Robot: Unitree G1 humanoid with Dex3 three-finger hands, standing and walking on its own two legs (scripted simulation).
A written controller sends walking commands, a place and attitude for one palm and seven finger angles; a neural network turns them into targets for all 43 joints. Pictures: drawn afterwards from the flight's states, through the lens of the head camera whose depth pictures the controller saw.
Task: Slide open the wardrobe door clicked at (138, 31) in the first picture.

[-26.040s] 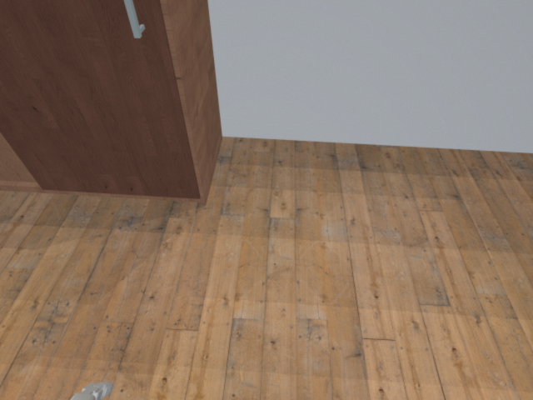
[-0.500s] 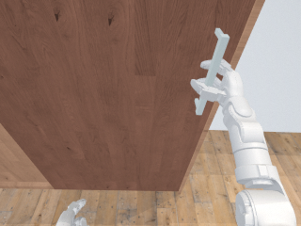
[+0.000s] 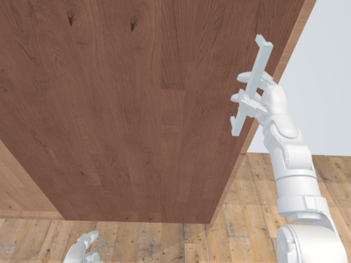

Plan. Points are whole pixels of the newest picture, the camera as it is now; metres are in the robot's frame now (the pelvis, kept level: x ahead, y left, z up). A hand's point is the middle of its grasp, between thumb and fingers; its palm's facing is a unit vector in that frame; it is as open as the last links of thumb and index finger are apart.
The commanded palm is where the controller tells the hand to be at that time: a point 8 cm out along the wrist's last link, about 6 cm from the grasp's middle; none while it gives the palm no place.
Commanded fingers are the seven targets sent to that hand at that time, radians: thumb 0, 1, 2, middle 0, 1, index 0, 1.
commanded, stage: grip the handle and tug to test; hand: right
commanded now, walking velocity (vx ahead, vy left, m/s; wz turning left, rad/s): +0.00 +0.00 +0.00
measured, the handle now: (246, 91) +0.47 -0.12 +0.19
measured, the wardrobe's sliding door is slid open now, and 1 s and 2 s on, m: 0.00 0.01 0.10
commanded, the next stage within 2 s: tug the door sideways, standing still in 0.38 s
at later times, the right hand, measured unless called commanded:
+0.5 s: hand (242, 105) +0.41 -0.10 +0.20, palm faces -0.08 +1.00 +0.00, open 5.9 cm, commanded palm +0.37 -0.15 +0.20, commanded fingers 0.00 -0.90 -0.90 0.45 1.40 0.45 1.40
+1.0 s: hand (238, 103) +0.41 -0.09 +0.20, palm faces -0.01 +1.00 -0.04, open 5.7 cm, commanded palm +0.38 -0.09 +0.20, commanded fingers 0.00 -0.90 -0.90 0.45 1.40 0.45 1.40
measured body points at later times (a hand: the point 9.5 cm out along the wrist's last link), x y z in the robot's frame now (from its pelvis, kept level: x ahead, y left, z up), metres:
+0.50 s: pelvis +0.03 +0.00 +0.00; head +0.01 +0.02 +0.45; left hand +0.18 +0.24 -0.09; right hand +0.40 -0.15 +0.20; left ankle -0.01 +0.11 -0.74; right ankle -0.02 -0.12 -0.74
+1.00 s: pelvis +0.01 -0.01 +0.00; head +0.00 +0.01 +0.45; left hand +0.18 +0.20 -0.11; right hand +0.40 -0.14 +0.20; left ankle -0.01 +0.11 -0.74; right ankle -0.02 -0.12 -0.74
